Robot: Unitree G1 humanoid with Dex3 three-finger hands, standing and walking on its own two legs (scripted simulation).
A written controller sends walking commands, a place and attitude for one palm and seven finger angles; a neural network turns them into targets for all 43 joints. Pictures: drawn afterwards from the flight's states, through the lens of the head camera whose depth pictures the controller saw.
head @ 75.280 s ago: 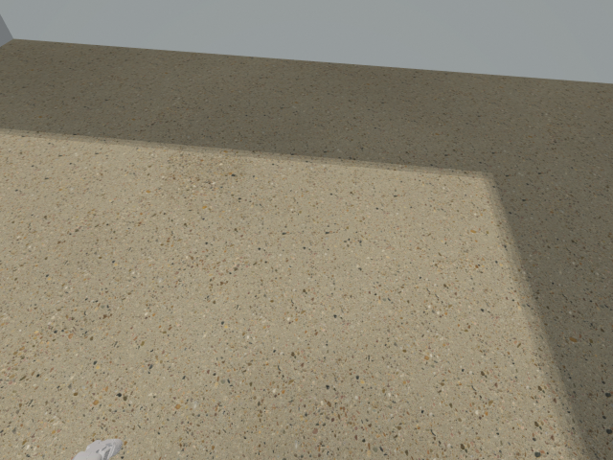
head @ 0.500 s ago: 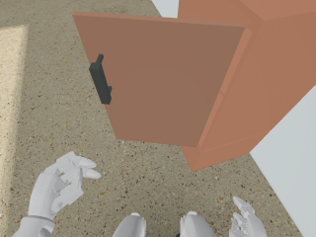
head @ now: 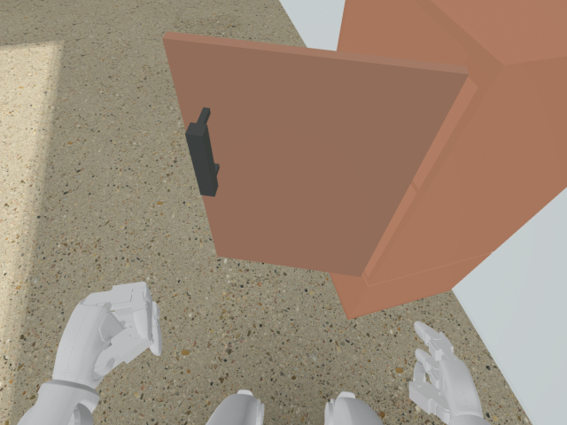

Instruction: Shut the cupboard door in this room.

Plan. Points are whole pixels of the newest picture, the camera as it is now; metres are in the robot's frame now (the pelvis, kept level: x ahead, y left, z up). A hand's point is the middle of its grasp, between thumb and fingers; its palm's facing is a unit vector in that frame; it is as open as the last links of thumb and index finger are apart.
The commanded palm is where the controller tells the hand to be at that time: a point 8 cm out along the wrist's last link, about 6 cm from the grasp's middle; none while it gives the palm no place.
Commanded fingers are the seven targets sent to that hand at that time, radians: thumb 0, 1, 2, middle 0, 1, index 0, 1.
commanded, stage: raise the hand and make a fist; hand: left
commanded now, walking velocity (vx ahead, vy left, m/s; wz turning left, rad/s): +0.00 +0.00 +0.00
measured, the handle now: (207, 153) +0.50 +0.17 +0.06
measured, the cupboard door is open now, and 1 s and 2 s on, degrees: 66 66 66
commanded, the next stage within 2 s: bring the fist close to the handle in 0.58 s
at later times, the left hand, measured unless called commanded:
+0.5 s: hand (157, 323) +0.23 +0.17 +0.06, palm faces -0.06 -1.00 -0.05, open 3.1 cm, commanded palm +0.21 +0.23 +0.06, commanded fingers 0.00 0.90 0.90 -1.30 -1.50 -1.30 -1.50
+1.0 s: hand (178, 288) +0.27 +0.16 +0.06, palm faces -0.08 -1.00 -0.05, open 3.1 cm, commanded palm +0.26 +0.22 +0.06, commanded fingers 0.00 0.90 0.90 -1.30 -1.50 -1.30 -1.50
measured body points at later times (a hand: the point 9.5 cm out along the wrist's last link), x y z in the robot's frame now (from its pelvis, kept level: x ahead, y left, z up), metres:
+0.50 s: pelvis +0.00 -0.01 +0.01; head +0.07 +0.00 +0.45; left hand +0.23 +0.23 +0.06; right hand +0.17 -0.25 -0.07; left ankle +0.00 +0.08 -0.65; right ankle +0.04 -0.12 -0.65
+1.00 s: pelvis +0.00 -0.02 +0.01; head +0.07 -0.02 +0.45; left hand +0.27 +0.21 +0.07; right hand +0.17 -0.26 -0.07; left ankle +0.00 +0.08 -0.65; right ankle +0.04 -0.12 -0.65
